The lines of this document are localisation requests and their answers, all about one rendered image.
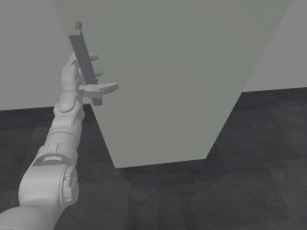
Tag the left robot upper arm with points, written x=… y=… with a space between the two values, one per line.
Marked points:
x=46 y=191

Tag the robot left hand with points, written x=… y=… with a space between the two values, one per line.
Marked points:
x=72 y=80

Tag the handle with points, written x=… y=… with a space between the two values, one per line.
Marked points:
x=82 y=55

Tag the left robot forearm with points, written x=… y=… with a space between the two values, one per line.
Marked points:
x=64 y=136

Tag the fridge door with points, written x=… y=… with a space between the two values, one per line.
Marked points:
x=180 y=65

